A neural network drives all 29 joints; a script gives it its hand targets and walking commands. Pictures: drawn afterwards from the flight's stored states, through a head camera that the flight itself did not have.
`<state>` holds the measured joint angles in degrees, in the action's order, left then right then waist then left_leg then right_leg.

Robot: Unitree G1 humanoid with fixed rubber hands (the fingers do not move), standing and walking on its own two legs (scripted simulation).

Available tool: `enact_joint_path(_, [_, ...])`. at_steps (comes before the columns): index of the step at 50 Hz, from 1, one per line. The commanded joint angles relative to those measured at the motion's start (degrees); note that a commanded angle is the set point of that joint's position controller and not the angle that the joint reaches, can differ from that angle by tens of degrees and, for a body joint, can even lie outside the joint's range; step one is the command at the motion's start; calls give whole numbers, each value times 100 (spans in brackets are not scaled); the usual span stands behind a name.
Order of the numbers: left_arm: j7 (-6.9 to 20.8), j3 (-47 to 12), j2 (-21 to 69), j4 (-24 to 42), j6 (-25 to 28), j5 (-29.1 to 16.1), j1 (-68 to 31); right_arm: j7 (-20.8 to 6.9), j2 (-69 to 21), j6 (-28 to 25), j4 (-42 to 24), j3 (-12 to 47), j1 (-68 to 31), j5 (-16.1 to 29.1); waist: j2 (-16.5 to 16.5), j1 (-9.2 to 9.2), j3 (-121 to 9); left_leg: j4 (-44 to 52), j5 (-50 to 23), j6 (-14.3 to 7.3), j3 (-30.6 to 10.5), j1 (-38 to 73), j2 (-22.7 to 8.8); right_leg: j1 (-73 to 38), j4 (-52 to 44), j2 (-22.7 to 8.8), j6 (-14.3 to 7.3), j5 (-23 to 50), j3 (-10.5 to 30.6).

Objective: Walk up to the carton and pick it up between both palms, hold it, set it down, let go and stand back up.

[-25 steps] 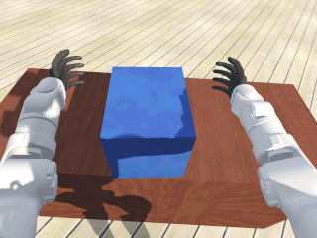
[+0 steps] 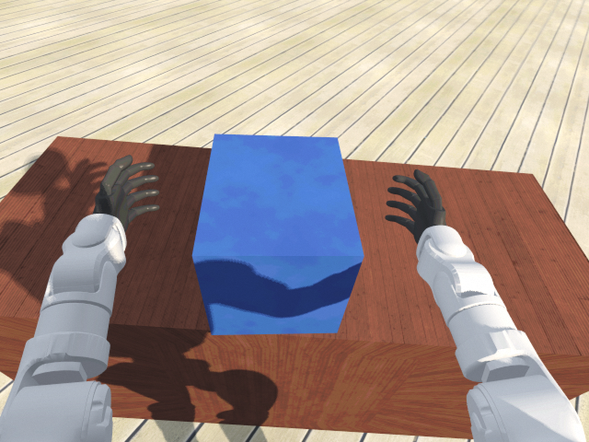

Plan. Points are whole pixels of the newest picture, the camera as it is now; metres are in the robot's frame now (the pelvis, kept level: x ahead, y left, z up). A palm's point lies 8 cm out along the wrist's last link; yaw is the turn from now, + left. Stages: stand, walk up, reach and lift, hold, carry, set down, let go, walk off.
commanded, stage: set down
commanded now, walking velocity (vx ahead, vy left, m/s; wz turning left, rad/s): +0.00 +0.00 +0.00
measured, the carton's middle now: (276, 233) +0.45 +0.06 -0.01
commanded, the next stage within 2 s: none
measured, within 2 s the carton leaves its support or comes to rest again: neither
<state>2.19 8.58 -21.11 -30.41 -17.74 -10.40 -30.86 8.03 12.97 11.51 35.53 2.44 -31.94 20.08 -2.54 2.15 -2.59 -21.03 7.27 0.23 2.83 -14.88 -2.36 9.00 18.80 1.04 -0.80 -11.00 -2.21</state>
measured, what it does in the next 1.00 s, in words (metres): stands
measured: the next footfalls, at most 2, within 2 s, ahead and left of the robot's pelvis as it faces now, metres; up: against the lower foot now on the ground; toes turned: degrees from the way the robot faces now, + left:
none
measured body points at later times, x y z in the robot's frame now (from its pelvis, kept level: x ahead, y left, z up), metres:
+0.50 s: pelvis +0.02 +0.00 +0.00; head +0.03 +0.02 +0.45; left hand +0.33 +0.27 +0.05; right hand +0.35 -0.17 +0.05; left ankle +0.04 +0.12 -0.75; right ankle -0.01 -0.11 -0.75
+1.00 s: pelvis +0.02 +0.00 +0.00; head +0.03 +0.02 +0.45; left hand +0.26 +0.26 -0.01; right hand +0.28 -0.18 -0.01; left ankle +0.04 +0.12 -0.75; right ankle -0.01 -0.11 -0.75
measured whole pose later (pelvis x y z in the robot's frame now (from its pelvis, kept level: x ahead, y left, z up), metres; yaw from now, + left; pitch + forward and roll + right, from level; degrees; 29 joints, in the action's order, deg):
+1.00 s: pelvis +0.02 +0.00 +0.00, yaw +0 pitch -1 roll +0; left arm 2.4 3.5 -17.0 -26.7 13.4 -12.5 3.3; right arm 3.6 8.4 -15.6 26.6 4.4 4.0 13.3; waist -2.6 3.7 1.7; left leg -23.6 10.7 0.7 2.1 -12.2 -1.7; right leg 6.9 22.5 0.8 -1.1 -15.1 -1.4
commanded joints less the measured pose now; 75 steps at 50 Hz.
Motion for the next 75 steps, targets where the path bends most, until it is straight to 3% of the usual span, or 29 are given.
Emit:
enact_joint_path(1, [23, 166, -614, 801, 298, 69, -1426, -51, 644, -362, -958, -330, -1374, -149, 647, -10, -1385, 17, -1227, 62, -74, 1854, 185, 442, -475, 92, 94, -7, 160])
enact_joint_path(2, [15, 226, -625, 834, 385, 79, -1272, -77, 599, -452, -1113, -278, -1258, -179, 463, 56, -1353, 36, -1174, 16, -78, 1783, 221, 382, -479, 92, 127, -27, 145])
enact_joint_path(5, [-62, 135, -516, 1250, 711, -24, -1096, -165, 581, -742, -1485, -408, -991, -266, 597, 73, -1453, -36, -1443, 82, -97, 1836, 218, 419, -372, 144, 47, 80, 116])
enact_joint_path(10, [-174, 63, -625, 1619, 1090, -218, -884, -281, 532, -993, -1985, -531, -653, -485, 439, 88, -1681, -31, -1165, 60, -72, 1662, 226, 449, -316, 115, 36, -85, 166])
enact_joint_path(15, [-208, 20, -719, 1918, 1482, -354, -177, -340, 432, -1231, -2487, -389, 66, -447, 450, 109, -2094, -203, -1658, 39, -112, 1799, 300, 352, -228, 50, 87, 450, 289])
enact_joint_path(21, [-16, 26, -577, 1793, 1765, -255, 811, -294, 306, -1460, -2130, -305, 1109, -465, 548, 84, -1877, -213, -2100, 129, -156, 1875, 304, 120, -258, 14, 45, 941, 357])
enact_joint_path(22, [-97, -8, -934, 2025, 1612, -344, -1267, -289, 727, -1374, -2405, -399, -965, -331, 1097, 170, -1870, -177, -1674, 222, -63, 1582, 265, 680, -271, -1, -17, 168, 308])
enact_joint_path(23, [-186, -184, -671, 1787, 1531, -475, -310, -362, 507, -1296, -2074, -340, -200, -271, 943, 113, -1343, -138, -1449, 170, -113, 1596, 232, 709, -281, 11, -46, 15, 270])
enact_joint_path(25, [-179, -161, -552, 1848, 1443, -457, 6, -356, 491, -1278, -2047, -290, 204, -228, 660, 120, -1538, -174, -1710, 110, -167, 1967, 166, 721, -330, 26, -22, 78, 251])
enact_joint_path(28, [-16, 70, -385, 1710, 1389, -173, 822, -279, 474, -1413, -1758, -28, 938, -169, 424, 144, -1618, -391, -2874, 169, -229, 2441, 221, 420, -388, 87, 35, 850, 250])
enact_joint_path(32, [141, 159, -100, 1643, 1487, 55, 1533, -188, 398, -1743, -1650, 80, 1549, -243, 294, 86, -1239, -343, -2995, 220, -193, 2376, 305, 84, -387, 101, 56, 1293, 240])
enact_joint_path(42, [34, -35, -343, 1985, 2756, -75, 1953, -370, 124, -2687, -2260, -53, 2153, -634, 491, 154, -1043, -328, -2238, 229, -61, 1759, 343, 134, -213, -43, 80, 1038, 335])
enact_joint_path(48, [4, -273, -387, 1159, 3575, -274, 2150, -486, -125, -3038, -1611, 75, 2554, -712, 529, 139, -880, -376, -1428, 110, -118, 1516, 260, 479, -101, -197, 23, 301, 451])
enact_joint_path(54, [86, -347, -285, 403, 3928, -262, 2467, -493, -113, -3596, -748, 130, 2753, -699, 442, 96, -675, -591, -1462, 139, -184, 1502, 259, 790, 10, -134, -2, 122, 385])
enact_joint_path(58, [86, -409, -261, 243, 3910, -243, 2445, -509, -2, -3808, -423, 64, 2653, -756, 456, 18, -488, -585, -1166, 152, -178, 1528, 229, 956, 12, -80, -62, -249, 306])
enact_joint_path(61, [-10, -512, -272, 349, 3684, -257, 2303, -537, 33, -3649, -478, -32, 2511, -882, 471, -24, -359, -387, -662, 127, -157, 1504, 175, 953, -43, -85, -108, -594, 266])
enact_joint_path(64, [-142, -558, -241, 463, 3528, -209, 2414, -605, 12, -3485, -539, -38, 2597, -919, 515, 16, -370, -262, -678, 142, -152, 1564, 144, 845, -70, -79, -135, -551, 252])
enact_joint_path(65, [-55, -722, -13, -551, 3107, 95, 2991, -576, 110, -3170, 492, 59, 2882, -1048, 438, -76, -44, -201, -638, 93, -187, 1809, 199, 803, -290, -62, -157, -482, 323])
enact_joint_path(66, [-18, -587, -100, 77, 3076, -19, 3017, -527, 22, -3175, -156, -29, 3041, -973, 250, 33, -426, -178, -793, 57, -176, 1837, 220, 599, -246, -67, -111, -193, 325])
enact_joint_path(68, [-34, -585, -138, 771, 3150, -77, 3183, -510, 77, -3308, -743, 6, 3189, -853, 345, 127, -723, -291, -1507, 146, -130, 1862, 242, 383, -91, -33, -99, 541, 319])
enact_joint_path(72, [-126, -530, -93, 663, 2939, 324, 3381, -682, 109, -3150, -252, 10, 3389, -943, 564, 170, -170, -178, -1500, 187, -139, 2089, 211, 641, -268, -9, -158, 165, 235])
enact_joint_path(73, [-145, -519, -50, 966, 2964, 225, 3381, -697, 109, -3159, -611, -86, 3407, -953, 516, 223, -218, -137, -1414, 168, -180, 2022, 193, 624, -291, -11, -163, 77, 266])
enact_joint_path(74, [-164, -596, -2, 732, 2852, 323, 3467, -703, 140, -3089, -408, -93, 3471, -1038, 552, 141, -11, -88, -1325, 177, -157, 2028, 186, 694, -345, -14, -161, 18, 284])
enact_joint_path(75, [-168, -570, 6, 939, 2887, 244, 3374, -708, 105, -3096, -722, -151, 3412, -1009, 472, 183, -62, -91, -1166, 154, -126, 1890, 179, 604, -327, -37, -145, -40, 297])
